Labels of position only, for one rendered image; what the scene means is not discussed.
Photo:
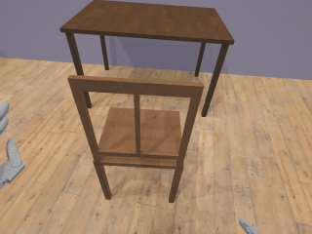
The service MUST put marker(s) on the table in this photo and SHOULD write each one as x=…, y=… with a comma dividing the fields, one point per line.
x=150, y=21

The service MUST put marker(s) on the right robot hand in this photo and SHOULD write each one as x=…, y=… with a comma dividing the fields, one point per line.
x=248, y=228

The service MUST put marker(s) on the left robot hand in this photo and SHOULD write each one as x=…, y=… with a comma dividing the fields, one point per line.
x=12, y=168

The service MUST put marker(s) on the chair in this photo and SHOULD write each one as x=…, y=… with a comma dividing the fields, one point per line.
x=134, y=137

